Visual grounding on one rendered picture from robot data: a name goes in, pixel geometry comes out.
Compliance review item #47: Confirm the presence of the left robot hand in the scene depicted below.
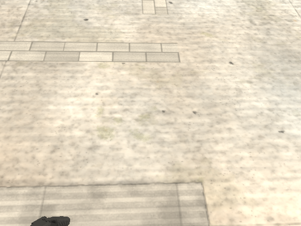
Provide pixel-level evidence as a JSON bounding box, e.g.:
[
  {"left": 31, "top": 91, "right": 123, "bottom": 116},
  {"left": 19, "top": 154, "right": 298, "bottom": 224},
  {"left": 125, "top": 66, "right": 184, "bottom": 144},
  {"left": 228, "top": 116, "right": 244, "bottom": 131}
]
[{"left": 30, "top": 216, "right": 71, "bottom": 226}]

